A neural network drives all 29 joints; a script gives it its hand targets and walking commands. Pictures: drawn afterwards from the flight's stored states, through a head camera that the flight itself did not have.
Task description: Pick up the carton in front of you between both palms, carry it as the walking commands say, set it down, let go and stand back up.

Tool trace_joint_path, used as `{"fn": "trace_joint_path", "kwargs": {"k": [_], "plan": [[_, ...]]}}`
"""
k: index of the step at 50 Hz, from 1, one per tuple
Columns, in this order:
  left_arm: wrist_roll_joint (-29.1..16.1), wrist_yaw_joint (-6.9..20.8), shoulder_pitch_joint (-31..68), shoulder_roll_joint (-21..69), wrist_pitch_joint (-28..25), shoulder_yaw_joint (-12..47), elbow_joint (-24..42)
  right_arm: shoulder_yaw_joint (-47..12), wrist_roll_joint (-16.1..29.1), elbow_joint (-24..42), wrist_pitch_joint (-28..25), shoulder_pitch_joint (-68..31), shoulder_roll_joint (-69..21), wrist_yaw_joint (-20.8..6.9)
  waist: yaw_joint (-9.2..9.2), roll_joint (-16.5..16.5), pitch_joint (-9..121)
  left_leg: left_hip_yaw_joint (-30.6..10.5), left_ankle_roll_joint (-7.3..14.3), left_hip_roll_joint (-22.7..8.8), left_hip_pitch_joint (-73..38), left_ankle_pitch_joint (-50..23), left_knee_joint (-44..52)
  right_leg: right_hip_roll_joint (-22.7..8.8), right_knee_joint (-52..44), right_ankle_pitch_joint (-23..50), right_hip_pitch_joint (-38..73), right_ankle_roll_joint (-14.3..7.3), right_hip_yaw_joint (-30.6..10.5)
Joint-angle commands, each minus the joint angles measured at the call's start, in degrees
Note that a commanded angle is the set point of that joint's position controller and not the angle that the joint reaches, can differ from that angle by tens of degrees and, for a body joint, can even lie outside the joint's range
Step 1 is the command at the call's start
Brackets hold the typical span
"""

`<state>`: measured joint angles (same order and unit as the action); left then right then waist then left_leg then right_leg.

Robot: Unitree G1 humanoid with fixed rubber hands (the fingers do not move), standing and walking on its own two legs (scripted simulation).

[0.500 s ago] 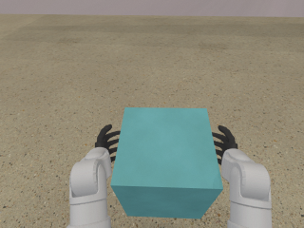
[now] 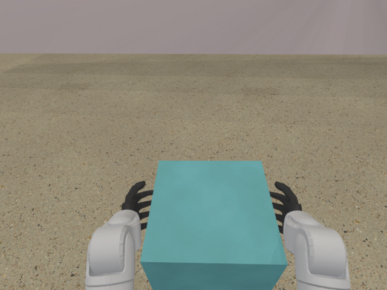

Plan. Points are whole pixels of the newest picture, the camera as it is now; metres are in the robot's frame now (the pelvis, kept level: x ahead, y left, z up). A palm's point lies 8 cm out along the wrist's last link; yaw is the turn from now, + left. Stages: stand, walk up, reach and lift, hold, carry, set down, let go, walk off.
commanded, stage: carry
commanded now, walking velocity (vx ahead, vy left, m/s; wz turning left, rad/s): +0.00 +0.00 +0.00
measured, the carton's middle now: (209, 236) +0.26 +0.00 +0.02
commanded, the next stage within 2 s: none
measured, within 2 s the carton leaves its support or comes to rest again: neither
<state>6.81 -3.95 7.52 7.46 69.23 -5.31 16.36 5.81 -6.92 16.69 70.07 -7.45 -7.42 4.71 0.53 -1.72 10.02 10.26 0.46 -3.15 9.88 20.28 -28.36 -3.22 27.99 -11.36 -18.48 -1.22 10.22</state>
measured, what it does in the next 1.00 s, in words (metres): stands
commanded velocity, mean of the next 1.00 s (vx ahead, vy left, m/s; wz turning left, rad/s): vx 0.00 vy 0.00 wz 0.00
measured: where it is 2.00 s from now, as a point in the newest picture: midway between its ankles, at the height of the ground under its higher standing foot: outside the picture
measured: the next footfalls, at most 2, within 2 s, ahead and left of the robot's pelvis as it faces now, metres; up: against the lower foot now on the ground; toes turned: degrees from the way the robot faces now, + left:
none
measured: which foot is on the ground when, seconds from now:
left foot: down 0.00-1.00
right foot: down 0.00-1.00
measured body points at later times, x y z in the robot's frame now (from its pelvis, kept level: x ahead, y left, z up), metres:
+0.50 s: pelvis +0.01 -0.01 -0.01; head -0.02 -0.01 +0.44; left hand +0.28 +0.15 +0.08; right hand +0.28 -0.15 +0.08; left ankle -0.06 +0.10 -0.74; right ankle +0.04 -0.11 -0.74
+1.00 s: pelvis -0.03 +0.00 +0.00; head -0.07 +0.00 +0.45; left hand +0.24 +0.15 +0.05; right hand +0.25 -0.15 +0.05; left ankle -0.06 +0.10 -0.74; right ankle +0.04 -0.11 -0.74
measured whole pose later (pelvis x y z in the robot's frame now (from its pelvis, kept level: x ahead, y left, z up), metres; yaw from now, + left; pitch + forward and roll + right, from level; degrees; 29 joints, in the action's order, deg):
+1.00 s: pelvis -0.03 +0.00 +0.00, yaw +1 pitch +1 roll +0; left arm 10.0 -2.2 6.4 7.4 58.9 -5.6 6.1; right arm 5.4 -10.2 5.7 59.4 -6.6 -7.4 2.7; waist 0.0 -0.1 7.7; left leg 9.8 1.0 -2.6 12.4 18.8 -30.2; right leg -4.4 28.8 -9.5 -20.3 -1.2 10.3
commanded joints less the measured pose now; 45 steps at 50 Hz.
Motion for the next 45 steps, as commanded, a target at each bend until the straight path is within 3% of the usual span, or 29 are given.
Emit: {"fn": "trace_joint_path", "kwargs": {"k": [1,5,14,31,45], "plan": [[-21.4,13.5,22.9,48.7,0.9,37.2,-0.4,-39.9,22.8,2.6,0.7,-26.9,-47.4,-14.6,-0.26,4.7,10.1,-4.5,-1.9,-6.6,0.1,-24.7,0.7,-8.7,0.2,34.5,10.4,-0.5,-7.3],[-22.1,13.6,25.8,50.8,0.7,37.9,0.1,-39.8,23.4,2.1,0.5,-28.8,-49.6,-14.7,-0.38,3.3,12.6,-4.3,-2.2,-6.3,-0.8,-28.0,-0.4,-8.1,2.5,38.4,11.8,-0.7,-6.7],[-23.4,13.5,28.1,52.3,0.3,39.6,4.1,-39.8,23.5,4.4,-0.3,-29.0,-51.5,-14.5,-0.42,1.3,14.0,-4.8,-1.2,-6.3,-1.8,-29.5,-1.6,-6.8,4.7,31.4,10.4,-0.9,-5.8],[-21.8,14.0,26.5,52.0,0.6,39.1,1.3,-40.0,22.8,2.3,-0.1,-28.3,-51.6,-15.2,-0.48,1.6,7.4,-6.2,0.1,-6.4,2.6,-13.8,3.2,-6.8,-0.4,14.6,7.4,-0.5,-6.4],[-17.2,14.4,26.0,50.4,-9.1,37.5,-4.2,-38.5,17.8,-3.5,-9.9,-27.5,-50.2,-15.2,-0.52,1.8,6.5,-7.0,0.9,-6.2,5.1,-6.5,5.4,-6.7,-2.7,7.2,6.7,-0.1,-7.0]]}}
